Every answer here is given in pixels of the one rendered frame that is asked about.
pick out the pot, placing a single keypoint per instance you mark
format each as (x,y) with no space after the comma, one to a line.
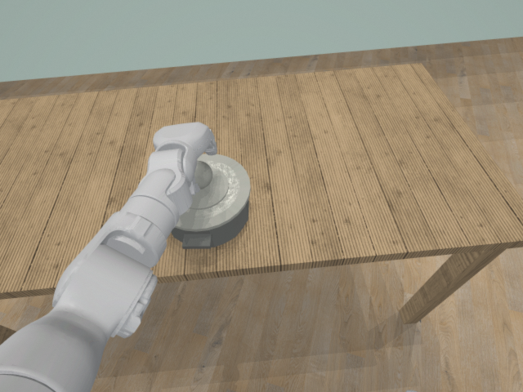
(213,237)

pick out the knob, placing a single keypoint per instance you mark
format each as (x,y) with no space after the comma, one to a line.
(203,174)

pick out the robot left forearm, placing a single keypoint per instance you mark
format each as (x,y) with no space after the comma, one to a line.
(141,228)

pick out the table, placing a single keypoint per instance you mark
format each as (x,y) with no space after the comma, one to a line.
(346,167)

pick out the lid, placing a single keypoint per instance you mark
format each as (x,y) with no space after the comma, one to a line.
(222,200)

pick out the left robot upper arm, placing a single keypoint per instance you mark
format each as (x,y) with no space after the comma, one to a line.
(62,351)

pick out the left robot hand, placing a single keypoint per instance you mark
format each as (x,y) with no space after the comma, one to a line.
(196,134)

